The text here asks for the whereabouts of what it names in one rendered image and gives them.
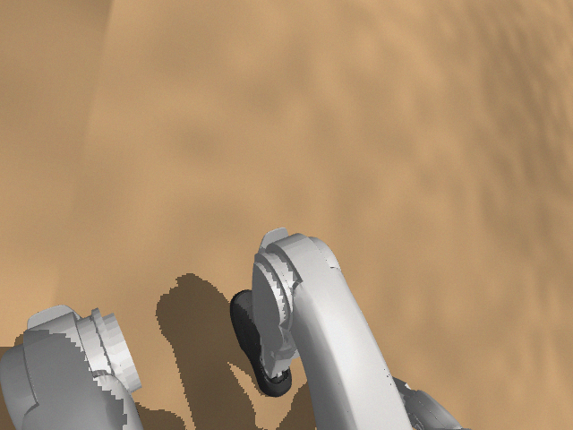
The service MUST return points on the right robot hand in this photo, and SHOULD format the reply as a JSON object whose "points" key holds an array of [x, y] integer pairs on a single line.
{"points": [[424, 412]]}

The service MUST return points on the right robot foot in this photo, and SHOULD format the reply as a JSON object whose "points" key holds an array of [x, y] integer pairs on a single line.
{"points": [[249, 341]]}

